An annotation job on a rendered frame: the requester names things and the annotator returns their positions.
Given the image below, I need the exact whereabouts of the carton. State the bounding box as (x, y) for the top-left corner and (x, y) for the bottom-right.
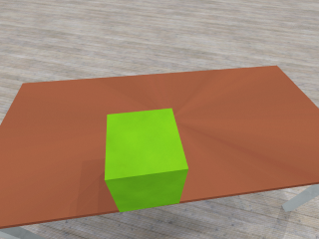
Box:
(105, 109), (188, 212)

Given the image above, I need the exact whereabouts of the table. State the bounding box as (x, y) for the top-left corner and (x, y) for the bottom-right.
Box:
(0, 65), (319, 239)

